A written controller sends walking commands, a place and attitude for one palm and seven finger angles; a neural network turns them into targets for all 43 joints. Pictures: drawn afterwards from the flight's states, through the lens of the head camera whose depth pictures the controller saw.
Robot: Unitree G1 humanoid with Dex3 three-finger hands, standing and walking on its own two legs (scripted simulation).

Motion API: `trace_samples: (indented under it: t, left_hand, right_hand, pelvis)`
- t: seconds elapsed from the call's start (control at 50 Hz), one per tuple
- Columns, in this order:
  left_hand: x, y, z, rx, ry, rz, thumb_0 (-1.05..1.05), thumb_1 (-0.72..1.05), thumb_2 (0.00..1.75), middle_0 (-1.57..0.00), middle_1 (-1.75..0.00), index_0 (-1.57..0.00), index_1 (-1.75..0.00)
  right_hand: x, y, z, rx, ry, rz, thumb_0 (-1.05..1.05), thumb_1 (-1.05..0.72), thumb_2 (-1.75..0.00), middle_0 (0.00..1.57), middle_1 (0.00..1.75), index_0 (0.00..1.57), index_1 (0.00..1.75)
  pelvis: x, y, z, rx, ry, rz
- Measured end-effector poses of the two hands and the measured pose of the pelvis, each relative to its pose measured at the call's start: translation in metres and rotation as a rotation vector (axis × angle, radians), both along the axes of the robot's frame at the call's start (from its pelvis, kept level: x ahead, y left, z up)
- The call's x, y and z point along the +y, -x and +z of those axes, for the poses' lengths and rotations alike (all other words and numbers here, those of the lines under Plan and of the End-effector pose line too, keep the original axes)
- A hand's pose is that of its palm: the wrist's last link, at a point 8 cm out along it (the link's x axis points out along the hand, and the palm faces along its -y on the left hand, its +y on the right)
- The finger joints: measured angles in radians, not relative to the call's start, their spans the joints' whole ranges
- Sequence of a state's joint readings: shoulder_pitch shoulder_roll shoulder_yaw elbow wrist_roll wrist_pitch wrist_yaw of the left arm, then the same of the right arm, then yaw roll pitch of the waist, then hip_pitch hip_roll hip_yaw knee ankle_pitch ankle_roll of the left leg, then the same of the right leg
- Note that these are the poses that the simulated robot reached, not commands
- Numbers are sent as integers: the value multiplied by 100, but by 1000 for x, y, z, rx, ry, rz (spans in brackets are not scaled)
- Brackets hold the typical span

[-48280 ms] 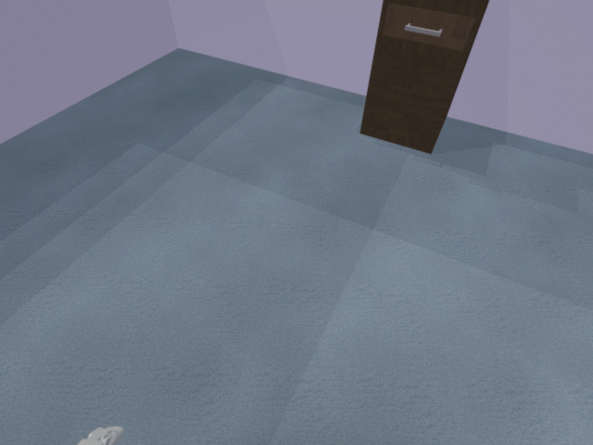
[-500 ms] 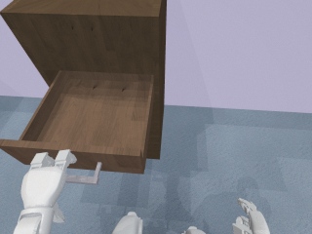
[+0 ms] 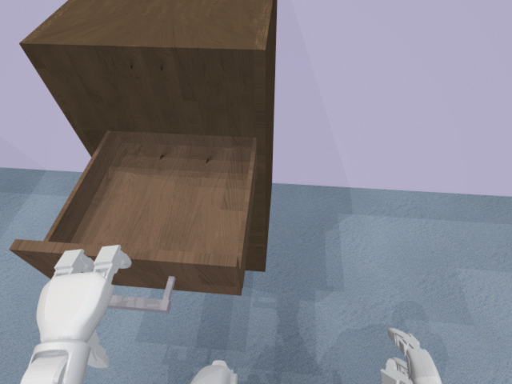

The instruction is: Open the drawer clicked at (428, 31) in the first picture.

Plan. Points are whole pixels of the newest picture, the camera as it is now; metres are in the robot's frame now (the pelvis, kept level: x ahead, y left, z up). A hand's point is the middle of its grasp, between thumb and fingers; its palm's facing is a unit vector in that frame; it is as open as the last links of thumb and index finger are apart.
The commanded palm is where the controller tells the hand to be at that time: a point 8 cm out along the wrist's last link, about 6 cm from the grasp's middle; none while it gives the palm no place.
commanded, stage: lift the hand off the handle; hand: left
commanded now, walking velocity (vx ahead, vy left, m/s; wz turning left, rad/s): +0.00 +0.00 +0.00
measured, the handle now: (127, 291) +0.27 +0.26 -0.06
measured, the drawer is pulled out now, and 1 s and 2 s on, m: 0.30 0.30 0.30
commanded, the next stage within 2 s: draw the hand back to the body in 1.12 s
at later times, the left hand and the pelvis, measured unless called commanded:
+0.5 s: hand (87, 297) +0.23 +0.26 +0.04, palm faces +0.03 -0.07 -1.00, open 13.9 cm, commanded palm +0.20 +0.26 +0.09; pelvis +0.00 +0.00 +0.02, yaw +0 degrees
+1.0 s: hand (78, 285) +0.23 +0.26 +0.08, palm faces +0.05 -0.06 -1.00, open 13.9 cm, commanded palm +0.20 +0.26 +0.13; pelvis +0.01 -0.01 +0.03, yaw +0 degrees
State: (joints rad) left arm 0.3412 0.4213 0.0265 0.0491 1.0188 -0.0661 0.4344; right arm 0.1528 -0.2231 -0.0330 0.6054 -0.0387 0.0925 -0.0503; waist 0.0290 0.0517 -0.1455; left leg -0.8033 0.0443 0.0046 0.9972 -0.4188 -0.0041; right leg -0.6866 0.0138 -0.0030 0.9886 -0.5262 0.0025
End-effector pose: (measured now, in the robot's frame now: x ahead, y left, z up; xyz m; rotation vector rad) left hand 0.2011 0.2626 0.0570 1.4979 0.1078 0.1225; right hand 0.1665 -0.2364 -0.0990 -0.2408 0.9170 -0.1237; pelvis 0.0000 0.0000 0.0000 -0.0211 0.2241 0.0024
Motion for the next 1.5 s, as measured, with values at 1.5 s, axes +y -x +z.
trace_samples:
  t: [1.5]
  left_hand:
    - [-4, 6, 106, -56, -45, 19, 0, -49, 30, -32, -120, -32, -120]
  right_hand:
    - [2, -34, 35, -91, -92, 48, 1, -91, -90, 20, 30, 20, 30]
  pelvis:
    - [-13, -16, 33, -113, -22, 4]
